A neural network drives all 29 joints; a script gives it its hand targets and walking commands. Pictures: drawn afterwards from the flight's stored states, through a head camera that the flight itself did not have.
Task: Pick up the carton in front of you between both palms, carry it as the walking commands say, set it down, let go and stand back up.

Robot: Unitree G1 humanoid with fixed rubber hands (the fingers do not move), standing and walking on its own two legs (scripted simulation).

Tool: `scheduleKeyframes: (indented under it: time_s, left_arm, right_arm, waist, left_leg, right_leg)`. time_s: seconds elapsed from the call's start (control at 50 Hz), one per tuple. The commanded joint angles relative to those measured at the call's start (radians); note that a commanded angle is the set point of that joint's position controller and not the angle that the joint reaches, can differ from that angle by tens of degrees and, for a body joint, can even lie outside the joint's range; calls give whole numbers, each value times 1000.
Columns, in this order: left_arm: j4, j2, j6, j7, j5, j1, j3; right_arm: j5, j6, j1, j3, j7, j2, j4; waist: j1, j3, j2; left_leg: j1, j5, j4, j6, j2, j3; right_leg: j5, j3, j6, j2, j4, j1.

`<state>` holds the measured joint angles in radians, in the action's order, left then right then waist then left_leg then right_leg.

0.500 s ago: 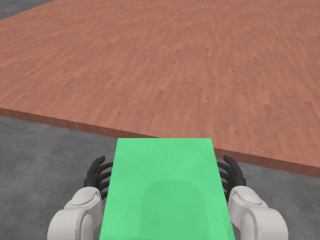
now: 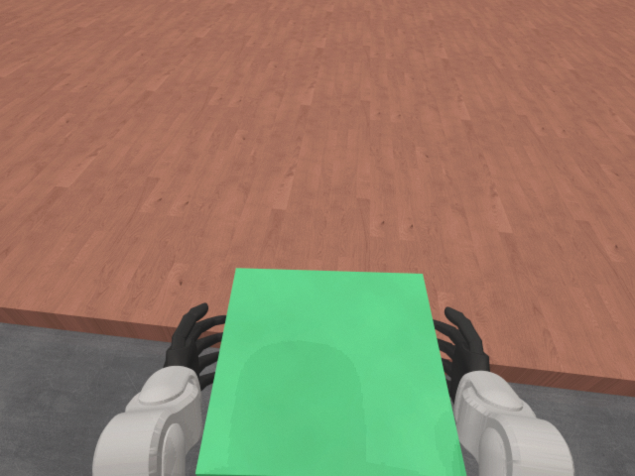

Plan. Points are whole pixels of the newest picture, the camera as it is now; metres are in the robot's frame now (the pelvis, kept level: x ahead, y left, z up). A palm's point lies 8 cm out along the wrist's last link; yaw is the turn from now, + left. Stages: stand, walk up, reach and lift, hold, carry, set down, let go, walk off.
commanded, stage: carry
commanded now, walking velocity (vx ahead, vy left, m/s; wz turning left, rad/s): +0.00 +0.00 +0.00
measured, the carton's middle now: (324, 402) +0.23 -0.01 +0.01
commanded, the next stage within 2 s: none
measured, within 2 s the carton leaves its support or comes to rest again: neither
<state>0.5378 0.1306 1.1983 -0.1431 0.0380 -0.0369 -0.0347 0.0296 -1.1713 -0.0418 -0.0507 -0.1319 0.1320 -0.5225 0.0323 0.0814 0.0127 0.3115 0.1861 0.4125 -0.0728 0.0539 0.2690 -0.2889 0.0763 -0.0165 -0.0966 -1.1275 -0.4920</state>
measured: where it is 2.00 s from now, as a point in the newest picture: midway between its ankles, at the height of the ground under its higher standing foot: outside the picture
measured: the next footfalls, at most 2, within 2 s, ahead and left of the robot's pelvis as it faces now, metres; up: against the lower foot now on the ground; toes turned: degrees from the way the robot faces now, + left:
right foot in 0.26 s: +0.34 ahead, -0.11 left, +0.00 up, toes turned -9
left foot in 0.46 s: +0.23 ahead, +0.09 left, +0.01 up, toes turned +7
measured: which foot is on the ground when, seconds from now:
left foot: down 0.00-0.28, up 0.30-0.44, down 0.46-1.00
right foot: up 0.00-0.24, down 0.26-1.00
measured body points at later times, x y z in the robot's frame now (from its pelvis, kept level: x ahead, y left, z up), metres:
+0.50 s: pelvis +0.23 -0.03 -0.02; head +0.28 -0.03 +0.43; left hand +0.58 +0.14 +0.11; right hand +0.60 -0.16 +0.11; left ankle +0.19 +0.08 -0.74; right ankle +0.30 -0.10 -0.74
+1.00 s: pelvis +0.31 +0.00 +0.00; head +0.37 +0.02 +0.45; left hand +0.66 +0.17 +0.09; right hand +0.67 -0.14 +0.10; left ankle +0.19 +0.09 -0.73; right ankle +0.31 -0.10 -0.73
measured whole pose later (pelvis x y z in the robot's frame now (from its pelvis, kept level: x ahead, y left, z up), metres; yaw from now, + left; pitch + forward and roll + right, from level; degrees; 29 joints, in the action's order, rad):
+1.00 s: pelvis +0.31 +0.00 +0.00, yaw +2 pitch +6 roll -1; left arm 0.14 0.14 1.09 -0.16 0.04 0.49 -0.26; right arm 0.02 -1.08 0.49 -0.28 -0.16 0.12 -0.13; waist 0.00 -0.01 0.00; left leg 0.17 0.31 0.50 0.00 0.01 0.08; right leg -0.16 0.19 -0.04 -0.05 -0.53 -0.35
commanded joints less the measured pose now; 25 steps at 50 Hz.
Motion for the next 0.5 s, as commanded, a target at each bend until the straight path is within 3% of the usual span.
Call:
scheduleKeyframes:
  time_s: [0.0, 0.06, 0.12, 0.18, 0.22, 0.24, 0.26, 0.28, 0.3, 0.32, 0.36, 0.4, 0.44, 0.46, 0.48]
  left_arm:
    - [81, 830, -51, 121, -228, 358, 639]
    - [75, 777, -52, 103, -214, 359, 628]
    - [98, 700, -42, 82, -232, 438, 622]
    - [103, 590, -27, 52, -264, 567, 588]
    - [67, 494, -14, 24, -264, 641, 536]
    - [32, 446, -5, 10, -261, 688, 501]
    - [-10, 396, 1, -8, -259, 730, 463]
    - [-44, 385, 2, -25, -271, 745, 444]
    - [-62, 402, 4, -33, -285, 796, 426]
    - [-76, 439, 0, -35, -291, 859, 415]
    - [-127, 509, -14, -32, -295, 970, 399]
    - [-174, 552, -29, -26, -271, 1038, 381]
    - [-207, 572, -40, -22, -257, 1100, 379]
    - [-224, 575, -42, -21, -252, 1135, 377]
    - [-232, 593, -42, -19, -252, 1176, 378]
  right_arm:
    - [-290, 23, 399, 671, 143, 809, -125]
    - [-280, 21, 393, 656, 138, 737, -115]
    - [-265, 16, 425, 617, 111, 653, -112]
    - [-257, 3, 534, 569, 65, 558, -101]
    - [-242, -12, 621, 524, 28, 472, -57]
    - [-231, -21, 669, 496, 7, 424, -21]
    - [-234, -33, 730, 479, -12, 415, 7]
    - [-250, -42, 764, 464, -27, 403, 24]
    - [-260, -42, 824, 458, -41, 422, 47]
    - [-264, -40, 895, 443, -49, 451, 59]
    - [-263, -27, 1010, 420, -53, 505, 104]
    - [-247, -12, 1070, 407, -46, 555, 172]
    - [-238, 0, 1110, 397, -37, 587, 222]
    - [-235, 4, 1131, 390, -34, 593, 249]
    - [-225, 10, 1175, 381, -36, 591, 262]
  waist:
    - [-20, 212, -125]
    - [-23, 167, -143]
    - [-17, 131, -175]
    - [-20, 134, -177]
    - [-46, 162, -111]
    - [-59, 211, -41]
    - [-66, 302, 142]
    - [-85, 396, 243]
    - [-73, 388, 208]
    - [-66, 385, 184]
    - [-45, 362, 157]
    - [-41, 400, 138]
    - [-33, 432, 82]
    - [-38, 428, 66]
    - [-53, 416, -8]
  left_leg:
    - [-294, -85, -250, -48, 254, -268]
    - [-300, -354, -199, -37, 206, -143]
    - [-288, -496, -142, -29, 174, -66]
    - [-248, -444, -14, -7, 152, -20]
    - [-175, -390, 164, 34, 97, -4]
    - [-95, -200, 281, 64, 67, -35]
    - [55, 172, 473, 92, 4, -86]
    - [117, 401, 609, 95, -45, -156]
    - [157, 445, 635, 71, -30, -217]
    - [170, 442, 621, 49, -21, -247]
    - [96, 411, 407, 34, 4, -249]
    - [2, 320, 261, 44, -25, -214]
    - [-110, 68, 55, 52, -11, -201]
    - [-130, -14, 20, 51, 26, -242]
    - [-128, -218, 111, 42, 70, -284]
  right_leg:
    - [72, 7, 9, -30, 151, -124]
    - [131, 74, 26, 5, 363, -110]
    - [224, 124, 23, 47, 506, -50]
    - [346, 141, 9, 69, 588, 88]
    - [435, 162, 5, 94, 697, 288]
    - [643, 54, -2, -9, 659, 427]
    - [950, -169, -116, -205, 586, 609]
    - [803, -342, -226, -285, 665, 645]
    - [662, -351, -238, -289, 724, 620]
    - [583, -312, -225, -270, 738, 587]
    - [545, -165, -165, -207, 738, 469]
    - [520, -92, -150, -172, 720, 447]
    - [498, -29, -132, -139, 654, 428]
    - [466, -13, -109, -116, 628, 421]
    - [515, 12, -86, -82, 586, 403]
